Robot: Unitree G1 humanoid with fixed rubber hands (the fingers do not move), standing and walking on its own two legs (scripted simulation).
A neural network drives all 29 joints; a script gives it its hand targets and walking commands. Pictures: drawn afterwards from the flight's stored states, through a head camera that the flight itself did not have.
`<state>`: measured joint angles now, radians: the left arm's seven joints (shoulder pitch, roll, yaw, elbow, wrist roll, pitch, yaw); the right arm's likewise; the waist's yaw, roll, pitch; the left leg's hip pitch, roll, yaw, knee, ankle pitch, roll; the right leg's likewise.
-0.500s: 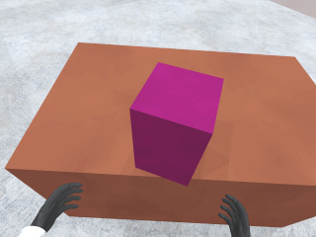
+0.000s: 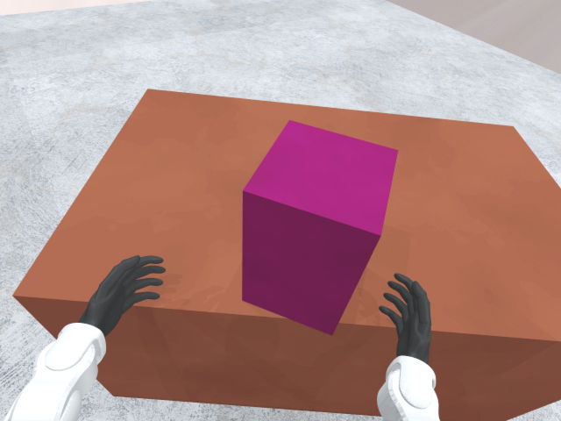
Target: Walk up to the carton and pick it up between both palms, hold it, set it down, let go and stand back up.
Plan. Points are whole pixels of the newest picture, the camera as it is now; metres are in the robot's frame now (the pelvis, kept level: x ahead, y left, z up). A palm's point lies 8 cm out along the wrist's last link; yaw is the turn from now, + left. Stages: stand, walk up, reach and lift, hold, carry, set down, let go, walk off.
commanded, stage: reach and lift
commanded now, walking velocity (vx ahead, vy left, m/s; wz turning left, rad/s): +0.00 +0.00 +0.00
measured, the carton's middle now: (311, 233) +0.40 -0.04 +0.03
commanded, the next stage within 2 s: none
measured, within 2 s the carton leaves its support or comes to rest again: neither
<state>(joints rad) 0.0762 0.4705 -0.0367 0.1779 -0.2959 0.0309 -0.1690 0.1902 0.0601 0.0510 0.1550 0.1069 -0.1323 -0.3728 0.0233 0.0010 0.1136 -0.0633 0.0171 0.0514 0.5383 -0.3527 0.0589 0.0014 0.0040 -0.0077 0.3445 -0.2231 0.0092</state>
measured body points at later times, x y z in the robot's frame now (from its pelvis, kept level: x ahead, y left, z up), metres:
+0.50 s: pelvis -0.01 -0.03 +0.01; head +0.00 +0.00 +0.46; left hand +0.32 +0.22 +0.08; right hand +0.26 -0.19 +0.08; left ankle -0.03 +0.06 -0.74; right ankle -0.01 -0.17 -0.74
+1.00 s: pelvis -0.03 -0.02 +0.01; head -0.01 +0.01 +0.46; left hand +0.37 +0.20 +0.14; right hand +0.30 -0.20 +0.13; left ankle -0.03 +0.06 -0.74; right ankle -0.01 -0.17 -0.74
